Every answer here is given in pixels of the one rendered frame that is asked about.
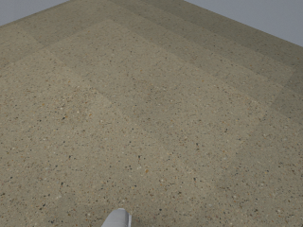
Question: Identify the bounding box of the robot left thigh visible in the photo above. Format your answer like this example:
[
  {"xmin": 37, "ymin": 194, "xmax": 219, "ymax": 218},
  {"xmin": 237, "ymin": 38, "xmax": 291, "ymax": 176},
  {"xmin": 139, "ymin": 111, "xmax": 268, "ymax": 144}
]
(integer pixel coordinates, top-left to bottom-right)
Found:
[{"xmin": 101, "ymin": 209, "xmax": 132, "ymax": 227}]

